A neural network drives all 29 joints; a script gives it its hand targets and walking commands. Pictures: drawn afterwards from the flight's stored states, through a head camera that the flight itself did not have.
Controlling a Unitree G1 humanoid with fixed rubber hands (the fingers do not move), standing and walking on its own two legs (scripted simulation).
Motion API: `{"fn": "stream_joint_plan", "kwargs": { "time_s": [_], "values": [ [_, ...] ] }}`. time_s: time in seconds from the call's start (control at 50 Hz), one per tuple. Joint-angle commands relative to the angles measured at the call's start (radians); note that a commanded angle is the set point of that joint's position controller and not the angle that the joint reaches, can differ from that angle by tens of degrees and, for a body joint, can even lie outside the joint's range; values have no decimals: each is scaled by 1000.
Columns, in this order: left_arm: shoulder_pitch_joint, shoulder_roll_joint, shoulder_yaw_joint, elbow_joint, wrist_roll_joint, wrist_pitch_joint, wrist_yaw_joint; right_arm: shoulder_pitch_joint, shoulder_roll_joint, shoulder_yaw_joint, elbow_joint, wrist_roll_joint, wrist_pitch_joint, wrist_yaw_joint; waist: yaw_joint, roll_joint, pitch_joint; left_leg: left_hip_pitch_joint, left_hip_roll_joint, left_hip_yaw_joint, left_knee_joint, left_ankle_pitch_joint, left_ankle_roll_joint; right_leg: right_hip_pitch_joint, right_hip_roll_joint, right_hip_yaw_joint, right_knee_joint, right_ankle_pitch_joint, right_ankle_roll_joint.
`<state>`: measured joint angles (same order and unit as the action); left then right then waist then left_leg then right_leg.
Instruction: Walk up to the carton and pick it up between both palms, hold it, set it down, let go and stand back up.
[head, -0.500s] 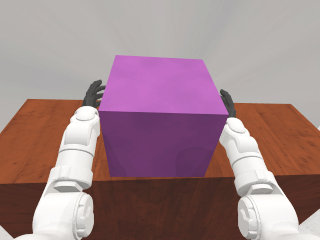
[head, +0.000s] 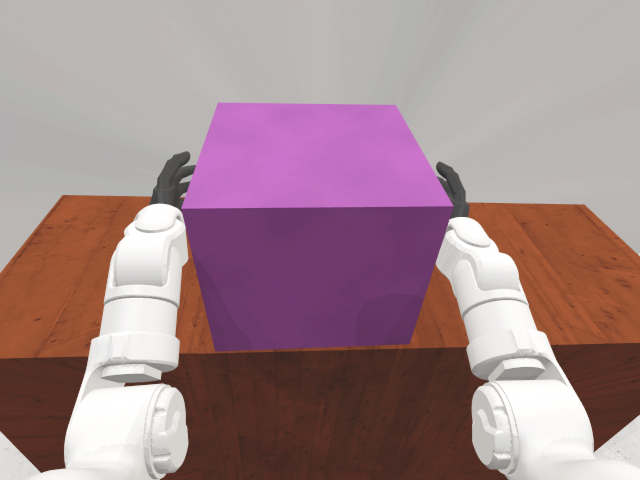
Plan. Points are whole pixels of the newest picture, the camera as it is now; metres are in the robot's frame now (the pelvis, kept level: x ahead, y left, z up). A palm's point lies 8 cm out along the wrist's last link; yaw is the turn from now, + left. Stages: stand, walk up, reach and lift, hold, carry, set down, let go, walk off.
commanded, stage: reach and lift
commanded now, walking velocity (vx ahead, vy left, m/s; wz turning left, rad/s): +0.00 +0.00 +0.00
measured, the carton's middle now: (311, 220) +0.41 -0.01 +0.16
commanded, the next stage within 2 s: hold in 0.64 s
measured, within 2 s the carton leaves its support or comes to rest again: neither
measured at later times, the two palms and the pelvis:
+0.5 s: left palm (173, 199) +0.38 +0.16 +0.21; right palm (457, 202) +0.38 -0.19 +0.22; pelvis +0.02 -0.01 +0.00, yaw +0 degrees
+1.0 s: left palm (166, 186) +0.37 +0.16 +0.23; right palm (462, 194) +0.37 -0.19 +0.23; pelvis +0.02 +0.00 +0.00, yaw +0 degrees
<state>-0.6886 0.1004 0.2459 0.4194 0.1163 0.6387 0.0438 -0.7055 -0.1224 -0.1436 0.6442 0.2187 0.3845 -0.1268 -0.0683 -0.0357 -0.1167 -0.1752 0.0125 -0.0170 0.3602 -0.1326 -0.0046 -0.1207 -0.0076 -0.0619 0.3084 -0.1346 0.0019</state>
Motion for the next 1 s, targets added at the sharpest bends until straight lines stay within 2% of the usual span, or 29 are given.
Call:
{"fn": "stream_joint_plan", "kwargs": {
  "time_s": [0.0, 0.02, 0.04, 0.06, 0.08, 0.1, 0.16, 0.24, 0.26, 0.28, 0.3, 0.32, 0.34, 0.36, 0.38, 0.44, 0.5, 0.54, 0.58, 0.62, 0.68, 0.78, 0.82, 0.84, 0.86, 0.9, 0.92, 0.94, 0.98],
  "values": [
    [-907, -728, -502, -235, -189, -100, -99, -1022, 666, 402, -326, 89, -70, 135, -6, 80, -459, 175, -40, -30, -47, 47, -39, 20, 58, 17, -67, -2, 13],
    [-922, -739, -509, -236, -193, -101, -96, -1007, 645, 394, -270, 80, -64, 134, -16, 109, -426, 188, -33, -30, -47, 40, -48, -1, 49, 19, -64, -21, 6],
    [-893, -729, -510, -231, -191, -97, -97, -989, 643, 389, -288, 93, -66, 133, -22, 100, -441, 195, -38, -35, -53, 60, -45, -3, 59, 14, -66, -7, 14],
    [-887, -717, -494, -226, -186, -94, -95, -1016, 627, 398, -305, 107, -67, 130, -1, 91, -434, 188, -41, -29, -42, 81, -39, 10, 58, 26, -75, -10, 16],
    [-877, -715, -496, -209, -188, -89, -100, -990, 648, 387, -263, 99, -55, 123, -27, 95, -428, 177, -47, -26, -38, 83, -46, 17, 59, 24, -68, 14, 15],
    [-844, -719, -475, -202, -184, -80, -103, -1016, 634, 411, -300, 105, -57, 120, -7, 66, -441, 190, -44, -23, -33, 120, -25, 22, 62, 27, -64, 30, 16],
    [-827, -688, -451, -237, -170, -66, -120, -1000, 665, 463, -343, 140, -38, 99, 0, 39, -458, 193, -57, -29, -15, 181, -22, 97, 69, 28, -50, 132, 25],
    [-832, -689, -499, -334, -178, -52, -129, -996, 667, 505, -477, 188, -26, 73, -15, 59, -491, 213, -70, -24, 6, 247, -35, 132, 65, 35, -41, 243, 39],
    [-813, -674, -479, -274, -163, -43, -136, -990, 647, 499, -451, 193, -9, 68, -15, 55, -434, 183, -74, -20, 0, 214, -31, 115, 65, 43, -54, 212, 44],
    [-803, -667, -469, -304, -170, -42, -140, -988, 666, 507, -448, 193, 1, 63, -12, 24, -427, 194, -72, -29, -2, 224, -23, 102, 61, 54, -44, 232, 42],
    [-787, -666, -466, -324, -161, -42, -143, -962, 679, 514, -461, 196, 5, 61, -2, 37, -439, 205, -70, -26, -2, 227, -18, 113, 57, 52, -43, 255, 42],
    [-795, -657, -466, -333, -158, -35, -148, -964, 687, 528, -476, 193, 18, 61, -17, 30, -440, 194, -76, -26, -8, 209, -21, 130, 60, 50, -39, 257, 42],
    [-777, -656, -455, -317, -149, -23, -151, -974, 668, 528, -467, 206, 24, 59, 2, 37, -410, 181, -69, -28, -10, 203, -17, 135, 61, 53, -43, 247, 48],
    [-763, -655, -459, -331, -151, -18, -155, -949, 675, 524, -497, 203, 28, 55, -7, 23, -425, 186, -73, -36, -12, 223, -19, 147, 64, 53, -41, 266, 46],
    [-768, -647, -446, -351, -145, -15, -157, -955, 673, 526, -510, 208, 33, 50, 5, 31, -423, 193, -72, -30, -4, 228, -18, 150, 59, 50, -40, 281, 45],
    [-802, -651, -498, -441, -167, -13, -154, -956, 683, 556, -581, 229, 40, 46, -4, 52, -458, 196, -67, -34, 7, 273, -32, 188, 67, 52, -22, 349, 48],
    [-803, -619, -484, -433, -154, -6, -155, -914, 669, 533, -511, 217, 66, 48, -12, 65, -380, 200, -66, -31, 5, 240, -42, 116, 59, 45, -34, 262, 46],
    [-809, -626, -481, -380, -146, 17, -162, -893, 643, 494, -446, 218, 85, 59, -30, 119, -296, 183, -54, -26, -26, 170, -48, 98, 61, 41, -62, 164, 36],
    [-791, -635, -473, -370, -142, 43, -165, -905, 609, 485, -435, 213, 84, 65, -20, 110, -275, 161, -49, -31, -30, 174, -42, 94, 63, 47, -64, 136, 32],
    [-809, -638, -488, -409, -144, 44, -162, -928, 607, 474, -455, 216, 84, 63, -31, 100, -329, 180, -45, -30, -29, 182, -49, 92, 67, 43, -55, 131, 27],
    [-821, -642, -515, -462, -169, 41, -155, -944, 618, 502, -524, 253, 83, 60, -35, 127, -414, 233, -53, -31, 5, 304, -69, 129, 77, 33, -45, 250, 29],
    [-774, -627, -533, -553, -189, 61, -145, -941, 597, 542, -644, 287, 99, 42, -23, 69, -478, 256, -50, -43, 23, 380, -69, 173, 83, 52, -36, 360, 37],
    [-730, -637, -540, -551, -188, 74, -148, -900, 574, 543, -678, 288, 111, 34, -34, 75, -477, 265, -64, -35, 36, 387, -72, 158, 84, 50, -31, 371, 31],
    [-735, -624, -534, -544, -179, 83, -150, -892, 580, 561, -663, 288, 119, 32, -21, 84, -452, 264, -61, -28, 26, 393, -76, 168, 87, 39, -31, 369, 34],
    [-713, -610, -527, -528, -163, 95, -156, -882, 566, 552, -658, 286, 128, 32, -32, 89, -422, 246, -62, -21, 22, 364, -73, 168, 79, 43, -32, 363, 36],
    [-686, -586, -486, -475, -143, 120, -173, -866, 543, 548, -624, 265, 151, 34, -36, 34, -346, 224, -57, -27, 0, 312, -52, 146, 79, 54, -47, 308, 36],
    [-674, -574, -451, -455, -126, 129, -178, -863, 555, 538, -586, 274, 156, 35, -15, 49, -308, 207, -57, -17, -7, 269, -46, 160, 72, 55, -49, 290, 36],
    [-710, -570, -461, -465, -128, 131, -182, -900, 552, 530, -584, 268, 155, 39, -10, 46, -315, 190, -53, -13, -21, 235, -46, 161, 73, 45, -56, 229, 33],
    [-742, -580, -466, -490, -144, 121, -185, -923, 582, 535, -615, 270, 152, 44, -6, 29, -360, 205, -53, -14, -18, 229, -33, 131, 69, 51, -49, 241, 39]
  ]
}}
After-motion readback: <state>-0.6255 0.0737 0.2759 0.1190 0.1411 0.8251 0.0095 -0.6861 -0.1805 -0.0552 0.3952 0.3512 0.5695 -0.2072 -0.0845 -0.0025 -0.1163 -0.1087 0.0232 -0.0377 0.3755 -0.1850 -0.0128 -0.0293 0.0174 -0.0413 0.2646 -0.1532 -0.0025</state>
